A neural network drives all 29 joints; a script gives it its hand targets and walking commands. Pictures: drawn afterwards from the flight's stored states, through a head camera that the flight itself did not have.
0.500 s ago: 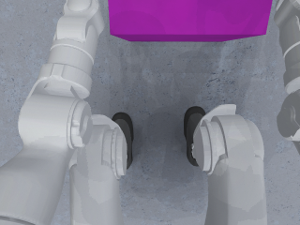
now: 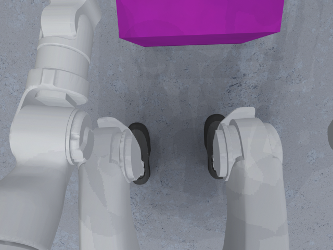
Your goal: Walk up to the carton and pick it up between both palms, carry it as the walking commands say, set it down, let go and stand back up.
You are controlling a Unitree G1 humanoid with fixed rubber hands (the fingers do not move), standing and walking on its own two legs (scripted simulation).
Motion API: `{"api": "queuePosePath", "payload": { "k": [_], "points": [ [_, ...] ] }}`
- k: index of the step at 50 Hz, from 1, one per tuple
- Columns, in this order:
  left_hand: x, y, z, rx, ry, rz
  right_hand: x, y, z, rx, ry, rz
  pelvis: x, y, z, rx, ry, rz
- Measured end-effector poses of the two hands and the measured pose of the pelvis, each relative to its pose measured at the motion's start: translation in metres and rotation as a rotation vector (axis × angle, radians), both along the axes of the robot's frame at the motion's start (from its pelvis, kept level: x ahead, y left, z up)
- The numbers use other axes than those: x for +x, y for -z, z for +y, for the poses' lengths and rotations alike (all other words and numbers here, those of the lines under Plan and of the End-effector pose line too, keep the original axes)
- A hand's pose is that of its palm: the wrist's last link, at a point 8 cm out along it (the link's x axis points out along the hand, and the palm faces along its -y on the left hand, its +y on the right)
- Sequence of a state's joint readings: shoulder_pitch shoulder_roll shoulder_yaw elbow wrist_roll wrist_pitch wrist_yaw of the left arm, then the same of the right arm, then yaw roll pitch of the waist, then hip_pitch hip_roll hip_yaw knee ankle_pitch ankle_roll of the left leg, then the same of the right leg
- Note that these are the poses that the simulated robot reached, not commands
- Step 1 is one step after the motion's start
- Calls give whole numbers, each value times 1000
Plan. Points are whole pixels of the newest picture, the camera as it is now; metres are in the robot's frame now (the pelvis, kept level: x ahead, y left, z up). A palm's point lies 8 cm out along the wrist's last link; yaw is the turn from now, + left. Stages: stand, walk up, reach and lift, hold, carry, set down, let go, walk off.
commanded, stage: set down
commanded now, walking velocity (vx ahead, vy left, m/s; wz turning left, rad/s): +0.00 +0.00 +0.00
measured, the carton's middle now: out of the picture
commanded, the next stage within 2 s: let go in 1.10 s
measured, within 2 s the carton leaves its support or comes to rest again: neither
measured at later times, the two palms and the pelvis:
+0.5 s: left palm out of the picture +0.58 +0.12 -0.01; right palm out of the picture +0.54 -0.30 -0.01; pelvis +0.00 +0.01 +0.11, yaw -2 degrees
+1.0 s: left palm out of the picture +0.58 +0.13 +0.13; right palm out of the picture +0.54 -0.31 +0.13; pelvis +0.01 +0.00 +0.24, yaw -2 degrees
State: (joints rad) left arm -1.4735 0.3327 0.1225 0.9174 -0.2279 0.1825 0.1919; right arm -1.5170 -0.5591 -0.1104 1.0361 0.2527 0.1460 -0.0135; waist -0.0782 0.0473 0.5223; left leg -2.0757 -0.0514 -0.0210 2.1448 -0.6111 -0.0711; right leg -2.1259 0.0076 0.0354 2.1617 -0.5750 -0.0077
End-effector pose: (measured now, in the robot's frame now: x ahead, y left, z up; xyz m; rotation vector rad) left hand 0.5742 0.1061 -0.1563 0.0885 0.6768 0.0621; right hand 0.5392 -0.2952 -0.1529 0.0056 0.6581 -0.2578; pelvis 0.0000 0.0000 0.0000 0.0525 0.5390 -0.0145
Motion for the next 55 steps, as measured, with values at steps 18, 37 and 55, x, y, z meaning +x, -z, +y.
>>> {"api": "queuePosePath", "payload": {
  "k": [18,37,55],
  "points": [
    [4,-103,22,4,-39,-41,6,-106,6,-27,-45,-18,-6,-78,6,-10,8,-8],
    [10,-210,5,-15,-30,-16,6,-224,-26,-28,-60,-22,5,-178,3,3,38,-26],
    [5,-309,20,8,-5,-20,-2,-302,-16,-9,-46,26,10,-262,0,0,39,-41]
  ]
}}
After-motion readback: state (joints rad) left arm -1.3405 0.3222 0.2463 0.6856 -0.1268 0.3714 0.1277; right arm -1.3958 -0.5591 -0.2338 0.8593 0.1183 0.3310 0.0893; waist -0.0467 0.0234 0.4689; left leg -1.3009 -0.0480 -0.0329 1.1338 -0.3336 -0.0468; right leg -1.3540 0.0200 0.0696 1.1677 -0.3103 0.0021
